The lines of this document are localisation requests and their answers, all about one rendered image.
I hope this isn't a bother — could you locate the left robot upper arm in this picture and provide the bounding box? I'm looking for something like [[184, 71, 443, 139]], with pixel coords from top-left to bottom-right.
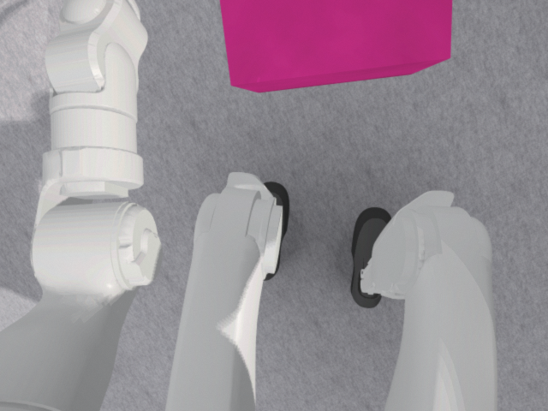
[[0, 201, 163, 411]]

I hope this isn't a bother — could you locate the left robot thigh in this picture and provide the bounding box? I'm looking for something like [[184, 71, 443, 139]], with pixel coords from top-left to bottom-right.
[[165, 187, 283, 411]]

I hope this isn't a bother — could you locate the robot left foot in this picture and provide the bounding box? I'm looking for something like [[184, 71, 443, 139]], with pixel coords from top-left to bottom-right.
[[263, 182, 289, 281]]

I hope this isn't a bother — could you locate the carton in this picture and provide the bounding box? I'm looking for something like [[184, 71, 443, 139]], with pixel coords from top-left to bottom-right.
[[220, 0, 452, 92]]

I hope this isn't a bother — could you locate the left robot forearm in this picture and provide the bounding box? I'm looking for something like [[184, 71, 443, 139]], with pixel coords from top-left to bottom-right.
[[30, 0, 148, 281]]

